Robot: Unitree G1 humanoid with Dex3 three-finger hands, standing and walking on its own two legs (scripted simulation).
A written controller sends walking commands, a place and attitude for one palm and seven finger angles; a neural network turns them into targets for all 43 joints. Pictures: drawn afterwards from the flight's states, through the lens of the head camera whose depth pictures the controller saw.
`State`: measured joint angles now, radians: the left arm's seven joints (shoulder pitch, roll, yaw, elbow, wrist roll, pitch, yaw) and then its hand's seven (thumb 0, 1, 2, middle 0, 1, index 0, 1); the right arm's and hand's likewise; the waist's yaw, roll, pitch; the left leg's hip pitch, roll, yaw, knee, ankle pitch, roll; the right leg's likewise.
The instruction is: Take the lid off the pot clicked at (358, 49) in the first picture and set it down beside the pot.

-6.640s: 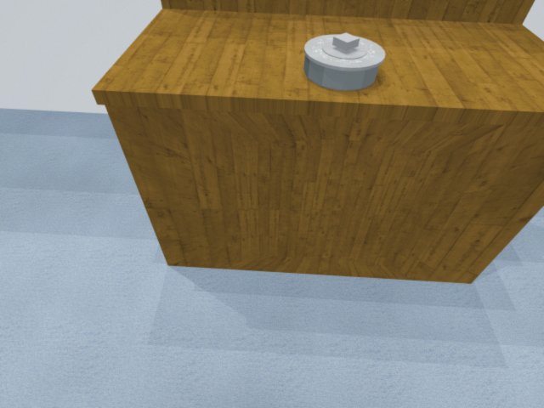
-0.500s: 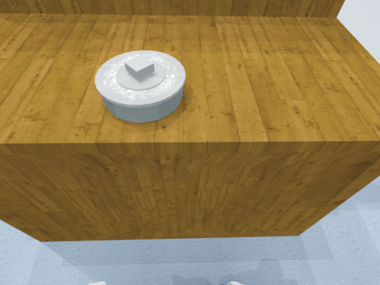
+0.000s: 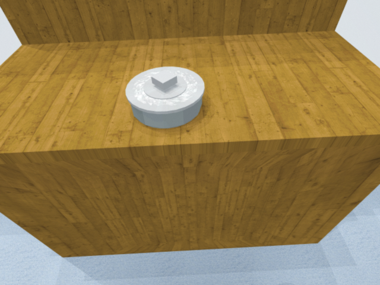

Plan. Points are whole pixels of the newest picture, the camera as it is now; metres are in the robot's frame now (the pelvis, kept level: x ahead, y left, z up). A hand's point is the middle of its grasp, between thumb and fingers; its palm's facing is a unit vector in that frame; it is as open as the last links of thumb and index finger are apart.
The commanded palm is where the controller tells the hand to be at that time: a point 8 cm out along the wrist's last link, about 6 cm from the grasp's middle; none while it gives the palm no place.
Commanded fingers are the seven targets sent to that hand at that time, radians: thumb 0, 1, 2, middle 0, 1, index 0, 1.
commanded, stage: come to a stop and stand still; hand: left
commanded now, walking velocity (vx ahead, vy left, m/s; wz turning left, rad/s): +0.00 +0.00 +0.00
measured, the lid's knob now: (164, 79) +0.56 +0.10 +0.16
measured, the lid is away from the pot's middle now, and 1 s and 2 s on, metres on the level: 0.00 0.00 0.00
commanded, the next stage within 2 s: look again from close up in 1.26 s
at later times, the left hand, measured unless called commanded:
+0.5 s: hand out of the picture +0.04 +0.16 -0.17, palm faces +0.02 -0.97 -0.22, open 7.3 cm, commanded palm none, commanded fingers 0.00 0.90 0.90 -0.20 -0.30 -0.20 -0.30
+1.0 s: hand out of the picture +0.06 +0.14 -0.17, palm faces +0.02 -0.98 -0.21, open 7.3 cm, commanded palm none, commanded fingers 0.00 0.90 0.90 -0.20 -0.30 -0.20 -0.30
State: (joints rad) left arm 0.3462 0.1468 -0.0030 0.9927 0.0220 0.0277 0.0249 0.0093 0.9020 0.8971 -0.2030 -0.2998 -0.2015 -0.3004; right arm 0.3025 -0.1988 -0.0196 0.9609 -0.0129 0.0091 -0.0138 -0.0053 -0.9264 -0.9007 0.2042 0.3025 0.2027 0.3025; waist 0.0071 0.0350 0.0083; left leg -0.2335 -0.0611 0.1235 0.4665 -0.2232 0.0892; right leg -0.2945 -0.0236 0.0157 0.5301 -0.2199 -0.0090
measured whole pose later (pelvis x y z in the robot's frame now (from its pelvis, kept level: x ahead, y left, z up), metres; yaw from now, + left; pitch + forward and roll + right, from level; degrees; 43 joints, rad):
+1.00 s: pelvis +0.05 -0.04 +0.01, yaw +0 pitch -1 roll +1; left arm 0.28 0.16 -0.01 1.07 0.01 -0.01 0.04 0.01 0.92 0.90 -0.20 -0.30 -0.20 -0.30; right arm 0.26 -0.15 0.00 1.11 -0.01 -0.02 -0.03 0.00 -0.91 -0.90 0.20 0.30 0.20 0.30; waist 0.00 0.00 0.03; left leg -0.14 0.00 0.09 0.42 -0.26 0.02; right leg -0.19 0.04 -0.01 0.46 -0.25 -0.05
